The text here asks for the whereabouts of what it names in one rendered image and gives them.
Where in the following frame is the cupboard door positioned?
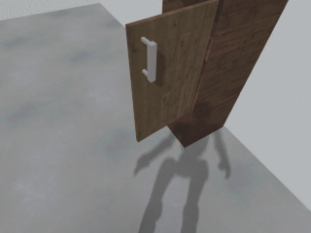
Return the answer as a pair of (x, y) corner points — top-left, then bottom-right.
(125, 0), (220, 143)

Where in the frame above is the handle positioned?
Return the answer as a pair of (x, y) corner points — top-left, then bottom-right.
(141, 37), (157, 83)

